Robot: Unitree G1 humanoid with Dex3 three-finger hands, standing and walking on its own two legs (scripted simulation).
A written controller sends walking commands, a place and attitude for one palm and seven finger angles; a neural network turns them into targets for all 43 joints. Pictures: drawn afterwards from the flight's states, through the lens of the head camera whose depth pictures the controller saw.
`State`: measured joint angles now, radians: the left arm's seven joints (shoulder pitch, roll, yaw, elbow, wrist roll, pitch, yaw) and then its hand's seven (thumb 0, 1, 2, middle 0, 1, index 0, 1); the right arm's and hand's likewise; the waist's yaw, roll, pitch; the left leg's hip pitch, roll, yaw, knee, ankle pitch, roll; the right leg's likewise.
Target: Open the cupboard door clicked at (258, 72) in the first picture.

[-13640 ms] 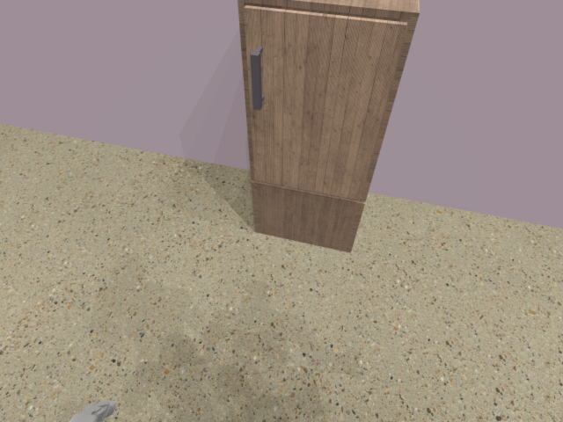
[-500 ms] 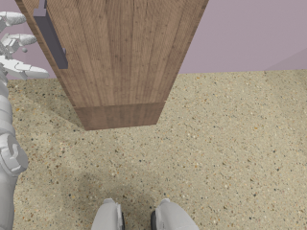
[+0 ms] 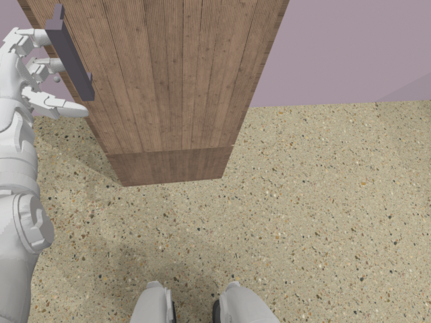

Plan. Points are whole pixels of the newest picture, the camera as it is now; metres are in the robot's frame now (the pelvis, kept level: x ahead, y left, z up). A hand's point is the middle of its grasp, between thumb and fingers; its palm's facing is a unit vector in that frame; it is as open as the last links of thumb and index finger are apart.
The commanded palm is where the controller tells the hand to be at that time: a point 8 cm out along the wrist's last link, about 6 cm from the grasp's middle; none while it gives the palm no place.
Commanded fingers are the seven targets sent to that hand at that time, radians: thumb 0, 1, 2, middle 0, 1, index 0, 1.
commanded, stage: slide the fingers in behind the handle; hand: left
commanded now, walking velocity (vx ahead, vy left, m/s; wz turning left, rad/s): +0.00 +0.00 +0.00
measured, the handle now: (75, 57) +0.57 +0.20 +0.08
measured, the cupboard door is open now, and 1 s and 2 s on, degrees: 0 0 0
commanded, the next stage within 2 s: close the thumb around the handle in 1.20 s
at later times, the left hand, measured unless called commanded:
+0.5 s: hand (80, 77) +0.52 +0.19 +0.09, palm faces +0.04 -1.00 +0.00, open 14.0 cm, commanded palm +0.50 +0.23 +0.08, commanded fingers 0.00 -0.50 0.30 -0.30 -1.20 -0.30 -1.20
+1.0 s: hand (87, 79) +0.53 +0.18 +0.08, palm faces +0.06 -1.00 +0.00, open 14.0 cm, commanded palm +0.50 +0.22 +0.08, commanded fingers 0.00 -0.50 0.30 -0.30 -1.20 -0.30 -1.20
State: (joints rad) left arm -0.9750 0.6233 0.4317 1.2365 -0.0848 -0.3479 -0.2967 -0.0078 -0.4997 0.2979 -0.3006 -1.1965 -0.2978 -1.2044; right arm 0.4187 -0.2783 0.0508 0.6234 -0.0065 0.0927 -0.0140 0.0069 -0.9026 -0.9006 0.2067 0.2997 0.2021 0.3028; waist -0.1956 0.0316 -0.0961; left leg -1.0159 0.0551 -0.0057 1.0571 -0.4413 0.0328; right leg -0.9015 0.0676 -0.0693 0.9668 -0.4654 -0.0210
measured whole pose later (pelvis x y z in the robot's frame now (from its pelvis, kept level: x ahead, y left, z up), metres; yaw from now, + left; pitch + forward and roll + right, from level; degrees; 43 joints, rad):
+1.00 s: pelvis +0.00 +0.00 +0.00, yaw +0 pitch +23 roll -4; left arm -1.00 0.53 0.40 1.25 -0.06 -0.38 -0.17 -0.01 -0.50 0.30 -0.30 -1.20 -0.30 -1.20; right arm 0.42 -0.27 0.04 0.64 -0.02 0.06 0.01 0.01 -0.90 -0.90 0.21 0.30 0.20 0.30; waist -0.20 0.04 -0.11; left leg -1.03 0.05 0.00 1.07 -0.44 0.03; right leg -0.93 0.06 -0.07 1.01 -0.48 -0.03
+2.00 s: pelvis +0.00 +0.00 +0.00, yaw +0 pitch +22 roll -4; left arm -0.95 0.48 0.38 1.21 -0.08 -0.40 -0.16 0.02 0.72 0.81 -0.37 -1.34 -0.38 -1.34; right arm 0.42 -0.26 0.03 0.64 -0.01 0.08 0.02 0.01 -0.90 -0.90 0.21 0.30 0.20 0.30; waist -0.18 0.04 -0.12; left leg -0.99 0.05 0.00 1.05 -0.44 0.03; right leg -0.89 0.06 -0.06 0.98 -0.48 -0.02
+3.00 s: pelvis +0.00 -0.03 +0.02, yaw +3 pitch +12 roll +0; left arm -0.16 -0.12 -0.08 0.35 0.07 -0.27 0.58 0.01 0.69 0.77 -0.33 -1.33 -0.32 -1.31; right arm 0.21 -0.18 0.00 0.56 -0.06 0.07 0.06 0.01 -0.90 -0.90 0.20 0.30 0.20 0.30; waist -0.01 0.04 -0.15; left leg -0.75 0.01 -0.01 0.96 -0.42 0.00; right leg -0.67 0.03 -0.07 0.96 -0.50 -0.05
